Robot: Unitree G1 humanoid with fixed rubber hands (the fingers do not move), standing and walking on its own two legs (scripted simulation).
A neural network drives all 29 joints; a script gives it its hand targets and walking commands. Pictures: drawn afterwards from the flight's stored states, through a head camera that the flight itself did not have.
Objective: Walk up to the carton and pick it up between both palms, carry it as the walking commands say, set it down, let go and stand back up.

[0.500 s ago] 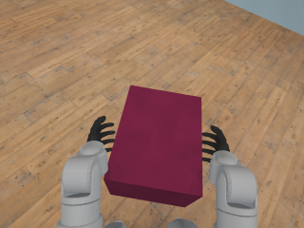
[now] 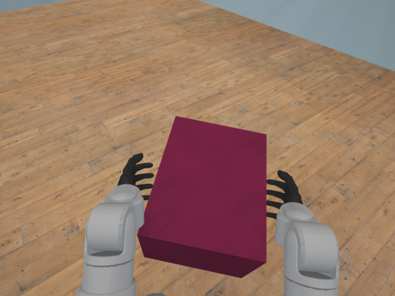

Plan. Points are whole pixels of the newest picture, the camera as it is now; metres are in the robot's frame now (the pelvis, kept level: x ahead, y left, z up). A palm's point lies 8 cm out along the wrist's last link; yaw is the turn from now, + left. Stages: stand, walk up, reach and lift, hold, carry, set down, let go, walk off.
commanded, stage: carry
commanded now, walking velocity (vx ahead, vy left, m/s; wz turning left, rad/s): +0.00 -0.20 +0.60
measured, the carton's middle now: (207, 193) +0.33 -0.02 +0.03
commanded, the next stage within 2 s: none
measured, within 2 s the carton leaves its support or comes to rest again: neither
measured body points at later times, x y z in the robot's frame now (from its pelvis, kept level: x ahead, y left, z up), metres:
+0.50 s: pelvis -0.03 -0.05 +0.01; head +0.03 +0.00 +0.45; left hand +0.23 +0.18 +0.08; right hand +0.29 -0.11 +0.10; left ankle -0.01 +0.06 -0.73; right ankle +0.00 -0.22 -0.66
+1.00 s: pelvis -0.01 -0.13 -0.01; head -0.01 -0.10 +0.44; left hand +0.14 +0.16 +0.07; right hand +0.30 -0.09 +0.08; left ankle -0.05 -0.07 -0.73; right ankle +0.00 -0.23 -0.73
